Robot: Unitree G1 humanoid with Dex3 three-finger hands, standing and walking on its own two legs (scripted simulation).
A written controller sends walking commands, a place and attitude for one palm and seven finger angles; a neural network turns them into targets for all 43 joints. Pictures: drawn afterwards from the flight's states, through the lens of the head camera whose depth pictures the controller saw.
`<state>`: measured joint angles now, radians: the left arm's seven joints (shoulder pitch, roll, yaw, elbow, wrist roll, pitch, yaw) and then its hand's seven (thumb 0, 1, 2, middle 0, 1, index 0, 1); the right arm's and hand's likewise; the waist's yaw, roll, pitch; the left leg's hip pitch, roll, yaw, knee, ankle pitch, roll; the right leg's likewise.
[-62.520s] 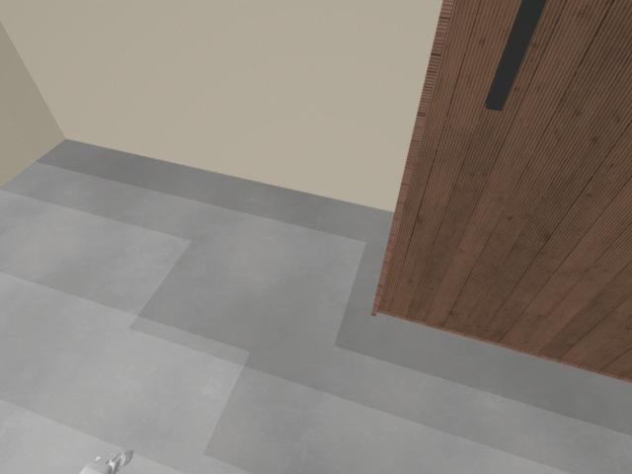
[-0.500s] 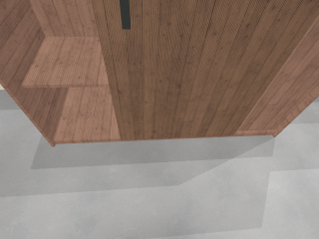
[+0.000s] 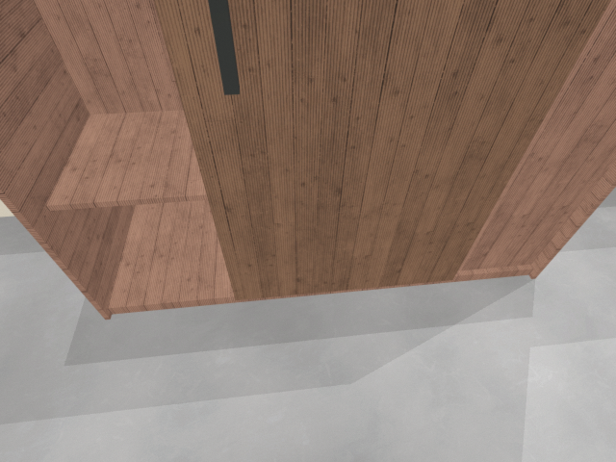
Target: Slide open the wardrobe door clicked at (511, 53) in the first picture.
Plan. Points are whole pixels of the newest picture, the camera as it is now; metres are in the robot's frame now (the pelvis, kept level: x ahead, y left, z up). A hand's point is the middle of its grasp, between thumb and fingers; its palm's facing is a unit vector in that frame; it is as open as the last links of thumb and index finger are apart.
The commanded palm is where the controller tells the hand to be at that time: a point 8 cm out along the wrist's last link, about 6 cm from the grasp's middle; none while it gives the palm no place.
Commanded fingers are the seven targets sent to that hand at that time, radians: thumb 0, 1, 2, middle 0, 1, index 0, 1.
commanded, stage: let the arm hang, fingers relaxed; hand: left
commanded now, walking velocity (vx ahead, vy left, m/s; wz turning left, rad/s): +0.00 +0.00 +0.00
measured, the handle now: out of the picture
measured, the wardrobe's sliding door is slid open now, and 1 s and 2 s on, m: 0.45 0.45 0.45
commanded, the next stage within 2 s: look to check the result in 0.16 s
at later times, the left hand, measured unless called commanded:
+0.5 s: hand out of the picture +0.03 +0.18 -0.18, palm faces -0.02 -0.98 -0.20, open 7.4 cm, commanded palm none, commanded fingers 0.00 0.90 0.90 -0.20 -0.30 -0.20 -0.30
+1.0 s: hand out of the picture +0.05 +0.18 -0.18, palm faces -0.02 -0.98 -0.19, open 7.4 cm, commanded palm none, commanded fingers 0.00 0.90 0.90 -0.20 -0.30 -0.20 -0.30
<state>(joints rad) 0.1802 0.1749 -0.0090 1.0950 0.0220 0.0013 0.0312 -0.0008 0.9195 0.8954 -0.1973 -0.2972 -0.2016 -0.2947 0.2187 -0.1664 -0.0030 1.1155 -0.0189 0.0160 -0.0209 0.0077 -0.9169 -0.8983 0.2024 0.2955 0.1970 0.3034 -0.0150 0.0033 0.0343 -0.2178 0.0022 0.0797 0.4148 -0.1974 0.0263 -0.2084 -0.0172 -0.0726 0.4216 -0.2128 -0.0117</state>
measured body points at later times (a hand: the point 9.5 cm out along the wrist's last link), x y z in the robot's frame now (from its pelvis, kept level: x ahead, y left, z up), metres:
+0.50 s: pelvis +0.02 +0.00 +0.00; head +0.05 +0.00 +0.45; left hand +0.03 +0.23 -0.16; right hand +0.03 -0.23 -0.16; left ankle +0.02 +0.10 -0.74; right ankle +0.01 -0.11 -0.74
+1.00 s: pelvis +0.03 +0.00 +0.00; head +0.05 +0.01 +0.45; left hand +0.05 +0.23 -0.16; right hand +0.04 -0.22 -0.16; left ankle +0.02 +0.10 -0.74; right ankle +0.01 -0.11 -0.74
